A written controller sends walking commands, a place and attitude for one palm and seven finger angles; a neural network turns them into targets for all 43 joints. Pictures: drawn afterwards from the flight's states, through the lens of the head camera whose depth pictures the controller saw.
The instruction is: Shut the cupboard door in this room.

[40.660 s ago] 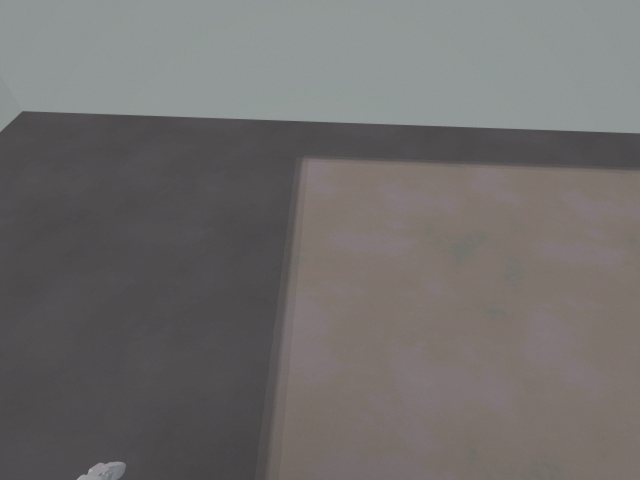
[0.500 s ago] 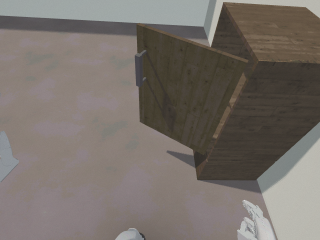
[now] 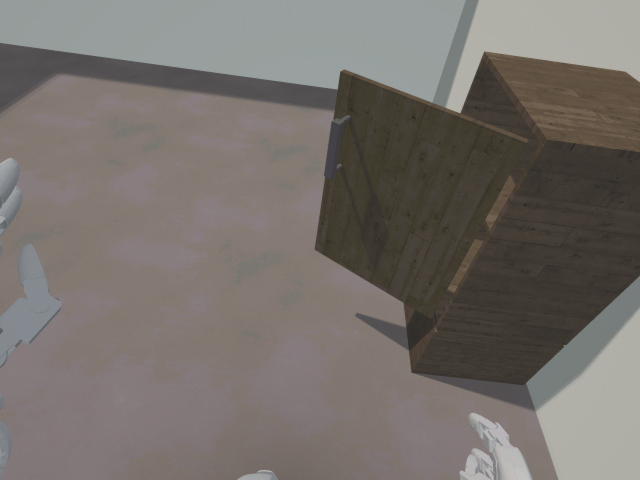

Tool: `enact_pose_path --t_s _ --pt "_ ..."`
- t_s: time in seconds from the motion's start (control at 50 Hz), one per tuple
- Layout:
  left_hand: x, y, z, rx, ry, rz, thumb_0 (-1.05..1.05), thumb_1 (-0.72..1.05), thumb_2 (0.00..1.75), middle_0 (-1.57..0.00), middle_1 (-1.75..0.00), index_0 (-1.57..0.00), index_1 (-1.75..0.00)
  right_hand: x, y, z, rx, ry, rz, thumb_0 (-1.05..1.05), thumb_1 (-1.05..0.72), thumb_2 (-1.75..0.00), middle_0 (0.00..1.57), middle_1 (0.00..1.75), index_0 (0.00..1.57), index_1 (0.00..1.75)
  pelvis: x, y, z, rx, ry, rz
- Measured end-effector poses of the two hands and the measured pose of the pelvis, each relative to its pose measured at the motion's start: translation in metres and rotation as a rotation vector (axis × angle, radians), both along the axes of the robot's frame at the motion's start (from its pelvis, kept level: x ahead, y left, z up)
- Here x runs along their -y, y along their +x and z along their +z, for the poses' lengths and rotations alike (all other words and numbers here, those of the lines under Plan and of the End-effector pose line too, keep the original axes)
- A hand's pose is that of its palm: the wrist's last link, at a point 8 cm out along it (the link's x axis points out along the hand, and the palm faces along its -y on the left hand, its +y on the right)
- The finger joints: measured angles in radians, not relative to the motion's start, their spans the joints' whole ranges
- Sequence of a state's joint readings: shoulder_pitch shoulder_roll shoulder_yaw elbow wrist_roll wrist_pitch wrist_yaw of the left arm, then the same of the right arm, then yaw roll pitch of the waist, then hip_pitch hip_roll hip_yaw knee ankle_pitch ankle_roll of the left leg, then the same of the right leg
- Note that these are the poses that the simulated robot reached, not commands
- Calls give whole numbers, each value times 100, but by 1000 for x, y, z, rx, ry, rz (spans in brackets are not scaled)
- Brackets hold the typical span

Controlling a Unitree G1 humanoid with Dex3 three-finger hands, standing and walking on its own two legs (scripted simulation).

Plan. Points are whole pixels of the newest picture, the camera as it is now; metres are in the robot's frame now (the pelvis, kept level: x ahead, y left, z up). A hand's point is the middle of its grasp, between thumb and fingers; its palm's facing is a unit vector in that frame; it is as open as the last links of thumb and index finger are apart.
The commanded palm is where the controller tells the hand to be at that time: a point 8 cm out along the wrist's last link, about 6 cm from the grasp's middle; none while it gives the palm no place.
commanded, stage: stop stepping back and stand still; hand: left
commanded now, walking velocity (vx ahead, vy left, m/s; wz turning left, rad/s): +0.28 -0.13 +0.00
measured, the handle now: (338, 147) +0.88 +0.05 -0.03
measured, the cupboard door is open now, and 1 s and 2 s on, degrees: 58 58 58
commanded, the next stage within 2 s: let the arm hang, fingers relaxed in 1.52 s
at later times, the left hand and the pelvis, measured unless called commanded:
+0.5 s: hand out of the picture +0.09 +0.33 +0.19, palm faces +0.36 -0.86 -0.37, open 7.4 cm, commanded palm +0.02 +0.37 +0.20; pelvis -0.16 +0.09 +0.01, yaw -8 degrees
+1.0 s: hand out of the picture +0.06 +0.34 +0.19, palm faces +0.38 -0.83 -0.41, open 7.4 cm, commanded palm -0.01 +0.38 +0.20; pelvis -0.18 +0.10 +0.00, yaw -7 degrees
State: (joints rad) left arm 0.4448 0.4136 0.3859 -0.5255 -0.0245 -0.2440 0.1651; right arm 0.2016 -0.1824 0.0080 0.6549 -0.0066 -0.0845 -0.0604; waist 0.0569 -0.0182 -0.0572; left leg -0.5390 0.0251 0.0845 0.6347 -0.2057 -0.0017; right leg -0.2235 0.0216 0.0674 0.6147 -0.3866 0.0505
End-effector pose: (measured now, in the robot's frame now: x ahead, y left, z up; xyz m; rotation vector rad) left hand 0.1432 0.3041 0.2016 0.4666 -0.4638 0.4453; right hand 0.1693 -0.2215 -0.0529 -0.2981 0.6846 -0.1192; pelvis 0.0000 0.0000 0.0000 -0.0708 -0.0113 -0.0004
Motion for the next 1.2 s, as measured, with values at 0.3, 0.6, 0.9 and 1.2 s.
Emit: enact_pose_path --t_s 0.3,0.6,0.9,1.2 --pt "-40 -91 28 1 87 -85 2 89 90 -22 -30 -22 -30 -30 -151 5 -80 -10 -100 2 -90 -90 20 30 20 30 -48 -104 11 17 58 -81" --pt "-54 -118 8 -184 60 -208 2 89 90 -21 -30 -21 -30 -76 -283 2 -146 68 -279 2 -90 -90 20 30 20 30 -86 -170 27 21 -3 -150" --pt "-78 -138 0 -79 13 -69 2 89 90 -21 -30 -21 -30 -53 -267 -22 -85 -17 -261 2 -90 -90 20 30 20 30 -101 -182 0 35 56 -118" --pt "-57 -121 13 -203 97 -76 2 89 90 -21 -30 -21 -30 -76 -226 -25 -92 125 -175 1 -90 -90 20 30 20 30 -87 -161 14 -7 67 -133"
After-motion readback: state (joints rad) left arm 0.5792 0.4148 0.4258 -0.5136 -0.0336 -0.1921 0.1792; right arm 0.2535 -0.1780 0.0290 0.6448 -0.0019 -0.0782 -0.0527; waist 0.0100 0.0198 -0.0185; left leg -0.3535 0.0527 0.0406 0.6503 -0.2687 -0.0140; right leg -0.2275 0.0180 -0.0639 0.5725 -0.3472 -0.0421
